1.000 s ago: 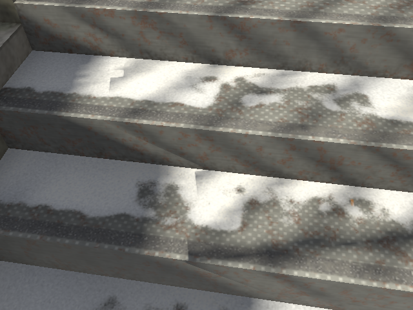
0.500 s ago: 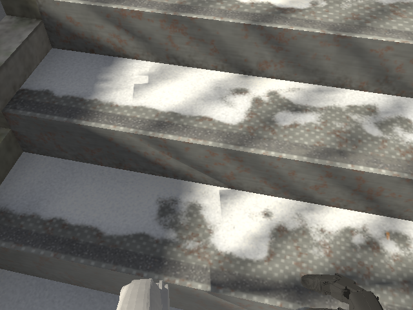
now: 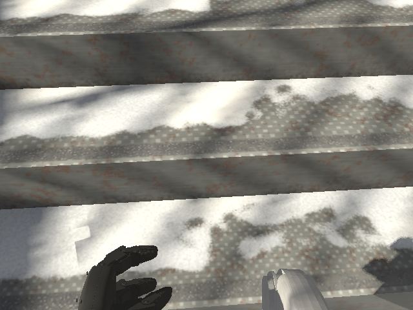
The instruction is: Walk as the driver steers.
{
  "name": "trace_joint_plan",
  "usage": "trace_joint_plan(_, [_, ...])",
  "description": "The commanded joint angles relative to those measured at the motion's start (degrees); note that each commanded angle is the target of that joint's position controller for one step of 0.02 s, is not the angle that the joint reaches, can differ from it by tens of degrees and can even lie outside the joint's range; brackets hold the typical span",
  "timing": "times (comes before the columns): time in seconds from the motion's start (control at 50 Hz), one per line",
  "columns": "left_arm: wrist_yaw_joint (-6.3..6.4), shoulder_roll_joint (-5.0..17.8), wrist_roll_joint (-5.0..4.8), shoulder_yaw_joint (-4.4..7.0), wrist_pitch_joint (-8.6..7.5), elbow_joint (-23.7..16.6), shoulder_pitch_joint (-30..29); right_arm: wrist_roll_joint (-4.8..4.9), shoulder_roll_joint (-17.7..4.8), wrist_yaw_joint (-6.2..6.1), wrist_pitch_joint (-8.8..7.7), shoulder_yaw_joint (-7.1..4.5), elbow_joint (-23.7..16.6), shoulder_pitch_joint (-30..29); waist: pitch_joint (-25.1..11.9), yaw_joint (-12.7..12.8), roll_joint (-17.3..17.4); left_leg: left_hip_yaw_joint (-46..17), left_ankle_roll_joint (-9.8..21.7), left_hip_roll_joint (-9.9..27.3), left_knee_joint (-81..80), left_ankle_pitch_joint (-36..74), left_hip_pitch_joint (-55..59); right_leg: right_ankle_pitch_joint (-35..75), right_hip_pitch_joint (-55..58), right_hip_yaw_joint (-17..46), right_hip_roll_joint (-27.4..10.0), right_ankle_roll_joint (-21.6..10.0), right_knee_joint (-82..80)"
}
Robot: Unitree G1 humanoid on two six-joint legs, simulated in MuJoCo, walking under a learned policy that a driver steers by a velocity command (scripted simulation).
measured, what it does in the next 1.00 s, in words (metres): climbs, turning right: right foot 0.17 m higher, then left foot 0.17 m higher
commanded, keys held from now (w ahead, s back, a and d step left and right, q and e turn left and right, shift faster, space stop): w+e+shift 0.58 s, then w+shift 0.10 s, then w+q+shift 0.32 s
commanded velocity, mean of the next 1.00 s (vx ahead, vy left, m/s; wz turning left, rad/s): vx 0.99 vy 0.00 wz -0.60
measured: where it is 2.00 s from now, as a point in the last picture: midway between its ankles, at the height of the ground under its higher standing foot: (388, 1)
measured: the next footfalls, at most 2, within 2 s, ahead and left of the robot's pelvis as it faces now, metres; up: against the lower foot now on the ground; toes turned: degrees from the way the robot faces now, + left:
right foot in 0.12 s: +0.24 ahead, -0.03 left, +0.17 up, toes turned -8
left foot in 0.52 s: +0.60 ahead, +0.04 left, +0.34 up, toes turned -28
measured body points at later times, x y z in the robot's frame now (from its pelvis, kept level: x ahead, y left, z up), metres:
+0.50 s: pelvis +0.40 -0.04 +0.22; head +0.44 -0.07 +0.66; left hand +0.45 +0.22 +0.09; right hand +0.68 -0.24 +0.26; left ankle +0.57 +0.03 -0.37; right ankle +0.23 -0.02 -0.52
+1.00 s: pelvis +0.74 -0.26 +0.44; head +0.82 -0.28 +0.88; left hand +1.04 -0.32 +0.35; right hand +0.57 -0.44 +0.31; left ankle +0.67 -0.09 -0.10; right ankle +0.67 -0.34 -0.25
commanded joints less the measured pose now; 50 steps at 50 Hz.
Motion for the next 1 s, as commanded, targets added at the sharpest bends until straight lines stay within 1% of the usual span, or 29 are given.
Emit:
trace_joint_plan(0.02, [-1.17, 5.08, -0.32, 0.01, 0.54, -5.88, -7.93, 1.64, -8.13, -2.82, 0.06, -0.79, -3.75, -0.28, 6.52, 3.39, 2.66, 3.34, 0.82, 7.54, -16.11, 44.98, -10.92, -5.67, 16.47, -10.68, -1.55, -0.52, -23.28])
trace_joint_plan(0.06, [-0.95, 7.95, -0.50, 1.08, 1.03, -2.42, 7.39, 4.98, -18.84, -5.31, 0.39, -2.99, -10.00, -2.91, -7.73, 9.47, 7.49, 1.46, 4.24, 11.29, 1.56, 110.72, -7.95, -8.84, 43.99, -17.95, 4.18, 1.40, -32.32])
trace_joint_plan(0.1, [-0.86, 15.76, 0.23, 4.70, 0.99, 2.27, 27.88, 5.24, -23.87, -3.01, 1.50, -5.52, -17.27, -11.94, -19.87, 14.97, 12.93, -4.64, 8.42, 14.74, 31.12, 118.38, -1.11, -26.03, 60.11, -7.27, 7.99, -0.06, -42.69])
trace_joint_plan(0.12, [-1.56, 17.90, -1.05, 6.28, 0.22, 1.70, 26.41, 4.24, -20.60, -0.61, 1.52, -5.82, -18.53, -13.52, -19.18, 12.89, 10.10, -6.89, 8.46, 11.77, 49.73, 94.65, -4.22, -25.51, 64.13, 1.45, 8.80, -2.02, -60.65])
trace_joint_plan(0.14, [-2.09, 20.44, -3.09, 8.02, -0.19, 2.55, 17.37, 3.08, -9.23, 2.11, 0.71, -3.65, -23.67, -20.97, -10.96, 8.94, -11.32, -11.83, 5.33, -5.36, 76.25, 22.28, -38.41, -30.77, 70.98, 33.22, 1.29, -7.25, -82.84])
trace_joint_plan(0.16, [-2.16, 21.67, -1.75, 8.39, -0.27, -1.40, 10.30, -0.95, -6.08, 3.72, -1.50, -2.38, -32.18, -22.69, -12.40, 2.45, -6.71, -25.56, 3.67, -9.59, 96.12, 17.61, -50.15, -37.36, 68.46, 63.38, -5.06, -10.99, -98.31])
trace_joint_plan(0.18, [-1.32, 18.24, -1.06, 7.34, -0.97, -0.13, 10.83, -2.72, -3.53, 3.76, -2.19, -1.65, -34.97, -24.03, -9.24, 1.04, 1.60, -29.42, 3.44, -7.39, 102.82, 18.58, -55.17, -37.26, 65.58, 67.02, -7.69, -9.06, -101.84])
trace_joint_plan(0.2, [-0.52, 13.52, 0.98, 5.83, -1.96, 3.89, 15.78, -2.13, -1.03, 2.88, -2.71, -0.45, -37.36, -25.02, -2.91, -0.79, 5.02, -29.51, 3.64, -6.64, 107.00, 16.69, -60.07, -30.97, 61.21, 68.26, -7.70, -6.49, -103.36])
trace_joint_plan(0.24, [0.21, 15.07, 3.60, 6.29, -4.73, 9.79, 22.64, -3.67, 3.51, -0.04, -1.16, 2.91, -40.21, -28.54, 2.60, -1.93, 9.75, -29.09, 4.90, -5.22, 115.13, 9.56, -69.39, -9.71, 58.77, 50.10, -3.36, -3.25, -96.22])
trace_joint_plan(0.3, [-1.08, 14.25, 2.17, 4.54, -7.06, 14.04, 27.98, -2.30, 3.17, -2.26, 1.96, 4.31, -40.48, -29.90, 4.01, -2.22, 5.81, -24.99, 4.74, -4.08, 120.41, 0.44, -77.95, 4.63, 60.10, 36.72, -2.01, -1.35, -94.28])
trace_joint_plan(0.38, [-1.13, 13.69, 0.81, 4.12, -8.23, 18.55, 35.92, -3.02, 7.23, -3.18, 2.16, 7.15, -49.89, -52.12, 9.41, 1.84, 5.29, -20.46, 7.25, -1.98, 98.99, -13.46, -76.97, 12.46, 52.88, 29.32, -0.25, 0.92, -104.97])
trace_joint_plan(0.42, [0.53, 14.21, -0.18, 4.52, -6.64, 14.59, 27.99, -1.75, 4.67, -2.44, 3.19, 6.35, -49.24, -46.89, 2.18, -2.04, 4.19, -12.25, 5.51, -2.23, 74.06, -2.25, -43.59, 40.07, 42.23, 23.29, -1.23, -0.35, -112.18])
trace_joint_plan(0.44, [0.30, 16.54, -0.89, 5.31, -6.71, 12.25, 24.83, -0.70, 3.08, -3.29, 3.38, 5.32, -46.09, -37.68, -7.21, -6.36, 1.60, -10.46, 5.87, -6.27, 67.71, -0.09, -21.42, 74.94, 39.28, 20.72, -0.92, 1.32, -105.84])
trace_joint_plan(0.48, [-0.50, 27.72, -1.76, 10.10, -9.83, 7.59, 17.17, 1.72, -5.66, -4.98, 4.15, 0.67, -41.12, -18.59, -22.60, -16.71, -6.27, -23.12, 7.52, -5.22, 52.15, -6.83, -3.84, 102.68, 51.79, 26.94, -4.83, 3.30, -79.82])
trace_joint_plan(0.5, [-1.38, 27.13, -1.58, 11.14, -11.76, 5.32, 12.49, 0.91, -10.70, -5.50, 3.78, -2.20, -38.27, -7.58, -29.46, -23.22, -0.26, -34.10, 9.69, -1.00, 35.85, -19.18, 3.82, 94.49, 54.43, 25.45, -1.12, 6.49, -58.70])
trace_joint_plan(0.52, [-2.93, 18.50, 1.94, 9.11, -13.60, 2.60, 2.24, 2.21, -13.65, -5.01, 3.19, -3.82, -31.54, -3.43, -23.88, -25.09, 13.15, -29.43, 7.43, 0.06, 30.38, -5.24, 4.67, 39.08, 50.20, 18.28, 7.15, 7.95, -37.60])
trace_joint_plan(0.54, [-3.54, 6.72, 3.01, 6.02, -14.06, -1.62, 0.31, 1.78, -11.98, -4.61, 3.36, -3.02, -28.24, -8.38, -14.90, -16.14, 17.00, -48.74, 12.21, 8.46, 16.80, 23.74, 3.05, 7.83, 31.27, 17.34, 9.33, 8.92, -19.42])
trace_joint_plan(0.56, [-3.88, 7.62, 1.97, 6.27, -11.78, -1.94, 13.70, -1.35, -10.91, -4.14, 2.94, -3.28, -30.72, -18.32, -17.12, -4.88, 11.27, -64.82, 16.60, 18.90, 11.38, 10.68, 2.69, 5.04, 25.31, 15.42, 5.59, 8.84, -10.31])
trace_joint_plan(0.6, [-3.67, 3.42, 4.41, 3.58, -7.81, -3.34, 10.92, -0.10, 3.48, -3.20, 1.39, -0.23, -23.86, -19.78, -3.61, -1.14, 0.71, -58.36, 14.15, 17.45, 9.52, -7.79, -12.16, 9.43, 21.24, 13.08, 0.23, 7.17, -1.79])
trace_joint_plan(0.66, [-2.52, -0.54, 3.13, 0.80, -5.04, -5.23, 5.08, -0.22, 1.85, -1.65, -1.58, -1.63, -11.73, -9.34, 5.44, -0.97, -2.58, -38.70, 7.54, 12.99, 4.41, 1.82, -14.65, 1.13, 8.69, 16.56, 0.32, 3.86, 9.88])
trace_joint_plan(0.72, [-2.40, 4.11, 2.44, 0.39, -4.17, -10.38, -3.57, 0.69, -2.06, -0.70, -2.70, -1.87, -9.93, -11.86, 14.11, 1.22, 0.68, -21.21, 4.94, 7.82, -7.47, 29.14, -23.02, -8.95, 12.87, 12.18, 1.24, 5.06, -16.57])
trace_joint_plan(0.8, [-3.12, 6.60, 5.16, 0.63, -4.32, -11.75, -8.29, 1.13, -9.81, -2.63, -3.63, -3.31, -7.77, -4.35, 1.62, 0.05, 3.38, -16.15, 9.45, 6.01, -13.40, 65.10, -1.96, -14.88, 17.38, -1.33, -2.49, 4.83, -21.97])
trace_joint_plan(0.84, [-3.26, 5.45, 3.53, -0.60, -7.39, -13.07, -12.25, 0.40, -10.30, -2.91, -1.82, -3.53, -6.68, 1.29, -2.78, -1.26, 0.23, -14.85, 9.55, 2.48, -5.38, 86.88, 1.58, -15.12, 32.32, -9.09, -0.51, 4.92, -43.77])
trace_joint_plan(0.88, [-3.64, 6.65, 2.53, 0.21, -8.98, -11.55, 3.82, 2.41, -15.90, -2.07, -1.57, -4.41, -8.97, 2.04, -25.38, 5.37, -0.03, -21.91, 9.98, 4.60, 18.82, 93.72, -16.55, 5.87, 83.78, -0.31, -1.71, 5.35, -62.20])
trace_joint_plan(0.9, [-3.34, 8.68, 2.90, 2.07, -8.60, -8.13, 16.00, 4.40, -19.11, -1.25, -1.45, -5.21, -13.02, -5.15, -32.78, 12.09, 0.25, -22.46, 6.38, 2.16, 40.19, 80.96, -32.85, 17.49, 107.56, 9.29, -7.56, 4.71, -71.59])
trace_joint_plan(0.92, [-2.99, 13.15, 1.23, 4.22, -8.02, -2.69, 17.20, 4.21, -16.21, -0.10, -0.95, -5.05, -16.60, -8.39, -36.75, 9.29, -12.70, -17.97, 2.82, -6.90, 68.12, 16.37, -47.74, 27.38, 117.51, 20.22, -16.23, 3.36, -79.64])
trace_joint_plan(0.96, [-1.40, 16.38, 2.60, 5.80, -7.07, 1.95, 17.59, 5.07, -7.87, -1.35, 0.58, -4.83, -20.73, -13.17, -23.27, 3.04, -1.94, -24.12, 4.58, 0.05, 85.88, -3.98, -65.46, 26.63, 112.10, 14.62, -16.14, 7.03, -84.93])
trace_joint_plan(0.98, [0.39, 14.69, 5.89, 5.54, -8.78, 5.12, 15.36, 5.29, -6.58, -2.99, 2.72, -5.02, -22.17, -11.59, -11.20, -3.19, -4.44, -25.36, 5.14, 0.11, 91.01, -23.06, -79.94, 33.66, 114.60, 16.87, -17.75, 10.54, -83.12])
trace_joint_plan(1.0, [2.21, 13.43, 6.61, 5.78, -11.28, 9.58, 20.16, 3.09, -5.88, -4.04, 4.57, -4.25, -26.39, -19.69, -6.88, -0.95, -8.30, -35.67, 7.26, 2.50, 95.63, -32.30, -79.97, 38.96, 107.73, 19.80, -22.43, 11.76, -83.17])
